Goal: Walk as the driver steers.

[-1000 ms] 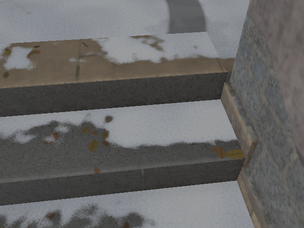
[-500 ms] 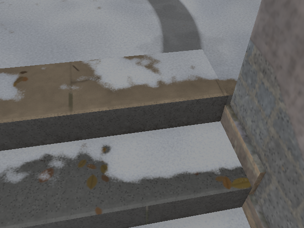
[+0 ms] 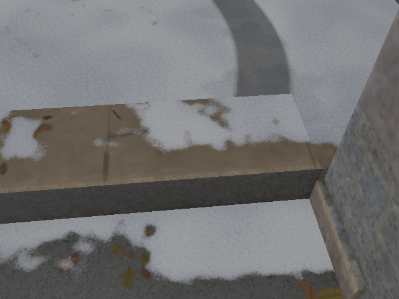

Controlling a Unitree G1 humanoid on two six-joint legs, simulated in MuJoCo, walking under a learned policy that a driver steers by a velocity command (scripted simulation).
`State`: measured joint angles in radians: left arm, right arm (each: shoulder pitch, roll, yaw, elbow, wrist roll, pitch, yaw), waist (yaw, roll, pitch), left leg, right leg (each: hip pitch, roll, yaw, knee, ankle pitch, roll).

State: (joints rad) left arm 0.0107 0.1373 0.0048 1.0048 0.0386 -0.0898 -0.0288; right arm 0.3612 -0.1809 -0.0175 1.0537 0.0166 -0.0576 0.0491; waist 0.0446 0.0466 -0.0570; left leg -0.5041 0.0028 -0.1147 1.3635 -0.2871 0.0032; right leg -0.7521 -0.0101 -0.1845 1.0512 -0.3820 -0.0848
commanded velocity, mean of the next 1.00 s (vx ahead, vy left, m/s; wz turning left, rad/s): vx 0.06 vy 0.00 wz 0.00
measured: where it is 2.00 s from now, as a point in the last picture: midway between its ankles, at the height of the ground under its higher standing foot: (171, 254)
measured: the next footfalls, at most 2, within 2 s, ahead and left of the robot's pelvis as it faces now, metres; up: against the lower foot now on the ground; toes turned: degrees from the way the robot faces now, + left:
left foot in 0.16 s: +0.10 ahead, +0.16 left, +0.00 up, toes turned +1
left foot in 1.46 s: +0.43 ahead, +0.24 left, +0.15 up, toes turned +2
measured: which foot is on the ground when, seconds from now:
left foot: up 0.00-0.14, down 0.16-1.00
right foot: down 0.00-1.00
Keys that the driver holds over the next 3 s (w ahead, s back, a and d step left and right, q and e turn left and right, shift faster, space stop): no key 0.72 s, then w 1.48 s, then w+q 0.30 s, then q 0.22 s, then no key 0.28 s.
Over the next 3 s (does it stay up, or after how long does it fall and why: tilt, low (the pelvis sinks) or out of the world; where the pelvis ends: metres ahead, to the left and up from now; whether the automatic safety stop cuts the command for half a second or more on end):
stays up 1.02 0.22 0.39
